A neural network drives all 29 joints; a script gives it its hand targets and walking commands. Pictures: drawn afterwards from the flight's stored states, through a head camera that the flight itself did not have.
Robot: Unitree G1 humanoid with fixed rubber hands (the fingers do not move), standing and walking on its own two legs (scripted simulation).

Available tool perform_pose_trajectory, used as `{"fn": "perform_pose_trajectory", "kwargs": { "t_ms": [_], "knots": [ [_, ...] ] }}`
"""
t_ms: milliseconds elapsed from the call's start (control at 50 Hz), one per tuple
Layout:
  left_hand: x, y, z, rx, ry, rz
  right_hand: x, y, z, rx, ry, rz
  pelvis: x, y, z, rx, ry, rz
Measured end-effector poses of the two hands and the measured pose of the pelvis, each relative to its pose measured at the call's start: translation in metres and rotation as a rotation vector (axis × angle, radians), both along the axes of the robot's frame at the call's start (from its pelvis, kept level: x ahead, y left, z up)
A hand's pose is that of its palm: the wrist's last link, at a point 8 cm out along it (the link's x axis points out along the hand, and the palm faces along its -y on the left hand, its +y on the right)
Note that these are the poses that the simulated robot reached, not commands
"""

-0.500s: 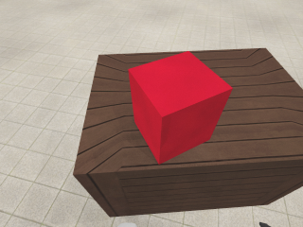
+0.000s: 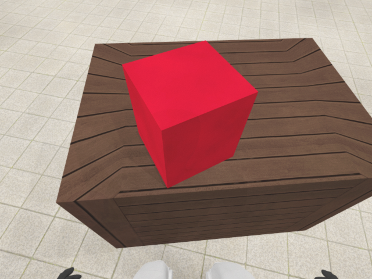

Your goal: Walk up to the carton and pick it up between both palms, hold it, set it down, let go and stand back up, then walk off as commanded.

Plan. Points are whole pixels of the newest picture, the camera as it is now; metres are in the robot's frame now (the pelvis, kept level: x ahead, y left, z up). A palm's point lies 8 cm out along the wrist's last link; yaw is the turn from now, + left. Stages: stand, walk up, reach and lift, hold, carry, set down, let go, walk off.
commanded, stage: walk up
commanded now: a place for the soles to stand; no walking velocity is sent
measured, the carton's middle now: (185, 117) +0.46 +0.02 +0.04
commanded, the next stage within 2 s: reach and lift in 1.22 s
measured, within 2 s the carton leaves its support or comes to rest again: neither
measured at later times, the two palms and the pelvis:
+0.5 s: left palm out of the picture +0.08 +0.26 -0.11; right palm out of the picture +0.06 -0.35 -0.10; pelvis +0.00 -0.05 +0.00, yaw +0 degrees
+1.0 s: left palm out of the picture +0.06 +0.27 -0.11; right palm out of the picture +0.06 -0.34 -0.10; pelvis +0.00 -0.04 +0.00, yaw +0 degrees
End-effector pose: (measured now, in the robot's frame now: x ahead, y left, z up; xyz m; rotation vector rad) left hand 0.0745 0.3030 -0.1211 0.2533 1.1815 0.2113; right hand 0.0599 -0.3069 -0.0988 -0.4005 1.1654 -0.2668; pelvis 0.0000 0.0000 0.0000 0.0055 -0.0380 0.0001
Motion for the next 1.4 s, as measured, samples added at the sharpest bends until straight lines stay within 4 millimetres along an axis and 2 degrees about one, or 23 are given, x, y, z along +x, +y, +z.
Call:
{"fn": "perform_pose_trajectory", "kwargs": {
  "t_ms": [140, 280, 380, 640, 800, 1240, 1300, 1400],
  "knots": [
    [0.004, -0.014, 0.000, -0.021, -0.008, -0.003, 0.000, -0.013, 0.013, -0.021, -0.009, 0.002, 0.002, -0.011, 0.005, -0.013, 0.003, 0.001],
    [0.001, -0.040, 0.004, 0.004, -0.014, -0.010, -0.005, -0.040, 0.002, 0.005, 0.000, -0.018, -0.001, -0.039, 0.003, 0.006, -0.006, -0.011],
    [0.001, -0.048, 0.012, 0.025, -0.028, -0.004, -0.003, -0.049, -0.001, 0.027, 0.001, -0.026, 0.000, -0.051, 0.005, 0.018, -0.005, -0.012],
    [-0.004, -0.043, 0.016, 0.042, -0.047, 0.008, 0.001, -0.044, -0.004, 0.055, -0.024, -0.008, -0.003, -0.050, 0.004, 0.013, -0.010, -0.003],
    [-0.007, -0.031, 0.014, 0.037, -0.043, 0.020, 0.005, -0.031, -0.003, 0.059, -0.029, 0.006, -0.002, -0.038, 0.004, 0.008, -0.012, 0.006],
    [-0.016, -0.028, 0.012, 0.039, -0.024, 0.036, 0.007, -0.029, -0.003, 0.062, -0.035, 0.010, -0.004, -0.036, 0.005, 0.011, -0.015, 0.011],
    [-0.005, -0.027, 0.014, 0.067, 0.039, 0.059, 0.014, -0.030, -0.004, 0.080, -0.053, 0.042, -0.007, -0.036, 0.003, 0.004, -0.020, 0.004],
    [0.043, -0.039, 0.019, 0.064, 0.022, 0.028, 0.043, -0.035, -0.001, 0.096, -0.125, 0.063, -0.011, -0.039, -0.003, -0.011, -0.034, -0.009]
  ]
}}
